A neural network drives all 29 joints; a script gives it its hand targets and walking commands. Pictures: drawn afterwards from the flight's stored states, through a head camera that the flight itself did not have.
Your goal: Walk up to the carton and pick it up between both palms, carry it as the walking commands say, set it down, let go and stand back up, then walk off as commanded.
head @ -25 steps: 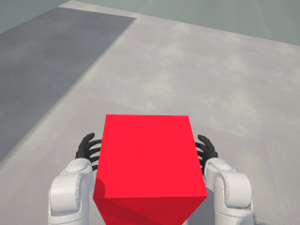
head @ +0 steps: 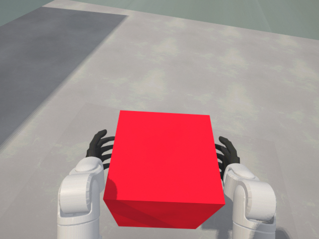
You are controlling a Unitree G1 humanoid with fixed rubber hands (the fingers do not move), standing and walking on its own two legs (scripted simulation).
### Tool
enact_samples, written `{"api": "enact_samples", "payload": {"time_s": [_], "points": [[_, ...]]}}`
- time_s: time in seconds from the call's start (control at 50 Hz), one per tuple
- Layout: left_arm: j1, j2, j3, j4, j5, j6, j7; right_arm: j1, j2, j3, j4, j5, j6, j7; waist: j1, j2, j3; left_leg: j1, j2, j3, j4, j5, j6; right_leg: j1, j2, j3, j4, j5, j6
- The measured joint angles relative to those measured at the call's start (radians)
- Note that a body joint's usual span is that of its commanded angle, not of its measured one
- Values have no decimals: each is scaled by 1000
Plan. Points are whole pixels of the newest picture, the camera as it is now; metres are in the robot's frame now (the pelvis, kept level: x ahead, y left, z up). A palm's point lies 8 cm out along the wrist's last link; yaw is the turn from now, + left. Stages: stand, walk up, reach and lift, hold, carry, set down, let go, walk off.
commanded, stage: carry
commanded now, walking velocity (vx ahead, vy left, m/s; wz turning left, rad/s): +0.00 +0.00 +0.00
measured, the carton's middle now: (160, 174) +0.29 -0.01 +0.03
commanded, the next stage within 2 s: none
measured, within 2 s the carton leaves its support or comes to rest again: neither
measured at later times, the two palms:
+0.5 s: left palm (113, 174) +0.24 +0.09 +0.12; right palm (257, 182) +0.23 -0.20 +0.11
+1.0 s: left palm (84, 177) +0.24 +0.15 +0.11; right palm (228, 176) +0.24 -0.15 +0.11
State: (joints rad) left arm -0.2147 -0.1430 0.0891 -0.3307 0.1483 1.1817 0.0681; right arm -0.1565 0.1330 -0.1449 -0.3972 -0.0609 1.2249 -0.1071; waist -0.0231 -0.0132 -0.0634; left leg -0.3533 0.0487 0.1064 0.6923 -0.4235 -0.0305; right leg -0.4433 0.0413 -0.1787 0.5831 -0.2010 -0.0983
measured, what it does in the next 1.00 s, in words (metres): stands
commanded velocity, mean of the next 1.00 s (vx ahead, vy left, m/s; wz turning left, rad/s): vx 0.00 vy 0.00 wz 0.00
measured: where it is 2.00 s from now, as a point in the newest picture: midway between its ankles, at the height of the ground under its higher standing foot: outside the picture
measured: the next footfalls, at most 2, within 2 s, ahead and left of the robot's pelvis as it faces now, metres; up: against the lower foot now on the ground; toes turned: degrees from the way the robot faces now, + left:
none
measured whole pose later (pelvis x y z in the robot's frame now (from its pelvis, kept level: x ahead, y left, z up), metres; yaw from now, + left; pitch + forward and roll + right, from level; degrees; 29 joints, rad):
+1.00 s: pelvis -0.02 -0.01 +0.01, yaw +2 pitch +3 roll +0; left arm -0.19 -0.14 0.12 -0.22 0.14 1.19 0.08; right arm -0.14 0.13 -0.13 -0.27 -0.10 1.22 -0.09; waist 0.02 -0.03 -0.17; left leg -0.31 -0.01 0.09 0.52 -0.27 0.04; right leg -0.38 -0.02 -0.15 0.48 -0.14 -0.05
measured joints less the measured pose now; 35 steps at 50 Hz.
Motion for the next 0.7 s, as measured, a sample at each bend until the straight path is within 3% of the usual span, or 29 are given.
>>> {"api": "enact_samples", "payload": {"time_s": [0.04, 0.06, 0.12, 0.18, 0.32, 0.5, 0.7], "points": [[38, 7, 9, 21, 3, 2, -2, 7, 0, 23, 59, -9, -4, 4, 16, -69, -12, 40, -30, 16, -73, 80, 48, 15, -23, 15, -7, 4, 8], [68, 11, 7, 27, 1, 5, -2, 15, -1, 34, 82, -16, 4, 6, 22, -79, -29, 54, -34, 16, -99, 94, 58, 23, -25, 19, -15, -18, 30], [112, 15, -1, -7, -12, 27, 16, 24, -2, 47, 98, -18, 12, 22, 41, -60, -57, 69, -29, 6, -127, 108, 57, 51, -40, 44, -10, -44, 67], [78, 13, 12, -45, -16, 38, 27, 1, 0, 46, 74, -19, -1, 27, 73, -31, -55, 77, -19, 15, -127, 110, 42, 73, -36, 51, -47, 18, 36], [20, 4, 29, 89, -11, 32, 1, 13, -1, 33, 101, -67, 24, 31, 60, 24, -116, 70, -4, -6, -148, 135, 23, 83, -19, 30, -89, 29, 5], [1, 1, 23, 103, -5, 27, -5, 18, -2, 15, 82, -43, 27, 14, 9, 6, -83, 46, 3, -28, -156, 157, 18, 79, -10, 7, -127, 63, -14], [23, 5, 27, 78, -7, 20, -1, 9, -1, 23, 97, -33, 13, 11, 30, -12, -75, 35, -12, -33, -170, 142, 42, 76, -19, 6, -157, 87, -4]]}}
